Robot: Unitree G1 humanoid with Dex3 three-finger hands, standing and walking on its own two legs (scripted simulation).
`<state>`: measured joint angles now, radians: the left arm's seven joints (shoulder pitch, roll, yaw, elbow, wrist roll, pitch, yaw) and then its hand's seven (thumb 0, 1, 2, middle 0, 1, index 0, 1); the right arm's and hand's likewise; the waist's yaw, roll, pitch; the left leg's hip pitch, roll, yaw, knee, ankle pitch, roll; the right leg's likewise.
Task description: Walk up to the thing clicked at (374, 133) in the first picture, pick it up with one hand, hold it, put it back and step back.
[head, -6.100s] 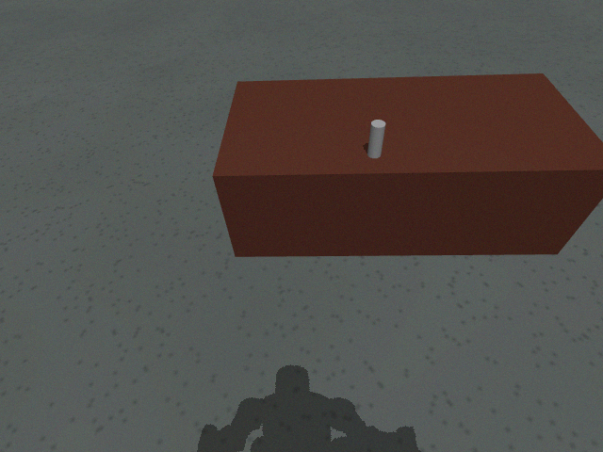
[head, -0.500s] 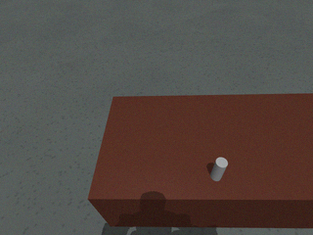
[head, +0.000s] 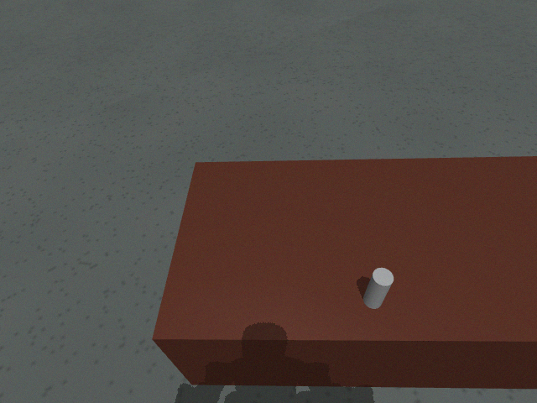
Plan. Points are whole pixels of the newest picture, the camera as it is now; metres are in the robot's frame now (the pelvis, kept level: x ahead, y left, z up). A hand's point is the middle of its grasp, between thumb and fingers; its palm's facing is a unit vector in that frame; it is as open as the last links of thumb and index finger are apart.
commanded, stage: stand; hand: right
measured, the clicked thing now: (377, 289) +0.44 -0.22 -0.27
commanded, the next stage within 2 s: go down in 0.54 s
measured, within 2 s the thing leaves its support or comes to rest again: neither
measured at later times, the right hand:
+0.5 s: hand out of the picture +0.08 -0.25 -0.16, palm faces -0.03 +0.94 -0.34, open 7.4 cm
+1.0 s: hand out of the picture +0.14 -0.26 -0.15, palm faces +0.05 +0.95 -0.32, open 13.7 cm
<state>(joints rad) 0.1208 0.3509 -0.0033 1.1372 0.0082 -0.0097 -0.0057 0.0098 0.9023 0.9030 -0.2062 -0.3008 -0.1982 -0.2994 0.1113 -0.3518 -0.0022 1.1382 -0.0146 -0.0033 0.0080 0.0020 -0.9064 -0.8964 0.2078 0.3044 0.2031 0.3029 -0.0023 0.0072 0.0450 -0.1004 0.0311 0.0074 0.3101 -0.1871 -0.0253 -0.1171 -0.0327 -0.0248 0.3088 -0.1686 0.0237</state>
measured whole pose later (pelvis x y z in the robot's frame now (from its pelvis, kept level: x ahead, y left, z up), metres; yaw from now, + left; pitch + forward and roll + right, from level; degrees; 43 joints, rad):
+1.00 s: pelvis -0.01 +0.00 -0.02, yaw -1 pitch +6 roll +0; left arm 0.14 0.29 0.11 0.77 -0.03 -0.08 0.01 0.01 0.16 0.26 -0.06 -0.07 -0.06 -0.06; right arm 0.08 -0.34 -0.11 0.75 -0.02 0.25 0.07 0.00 -0.16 -0.27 0.07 0.08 0.06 0.08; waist 0.00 -0.02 -0.03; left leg -0.37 0.03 0.03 0.56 -0.29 -0.02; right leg -0.41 -0.03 0.01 0.58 -0.27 0.02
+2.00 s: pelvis +0.01 +0.00 -0.06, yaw -2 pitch +12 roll +1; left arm 0.43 0.26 0.06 0.25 -0.04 -0.07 0.10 -0.01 -0.52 0.05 -0.07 -0.06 -0.06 -0.05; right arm 0.36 -0.41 -0.24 0.16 0.02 0.46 0.17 -0.01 0.48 -0.06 0.04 0.06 0.05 0.06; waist 0.00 -0.02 -0.15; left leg -0.61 0.03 0.05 0.90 -0.49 -0.02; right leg -0.67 -0.04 0.04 0.94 -0.48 0.03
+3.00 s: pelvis -0.01 -0.01 -0.05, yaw -1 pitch +12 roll +2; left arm 0.34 0.27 -0.02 0.41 0.00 -0.20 0.12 -0.01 -0.54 0.07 -0.06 -0.05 -0.05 -0.05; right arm -0.32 -0.70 -0.54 0.95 0.11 -0.05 0.48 -0.01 0.51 -0.05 0.05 0.06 0.05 0.05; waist 0.06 0.01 -0.07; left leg -0.60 0.02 0.03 0.79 -0.39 -0.03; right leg -0.66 -0.05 0.02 0.86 -0.40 0.01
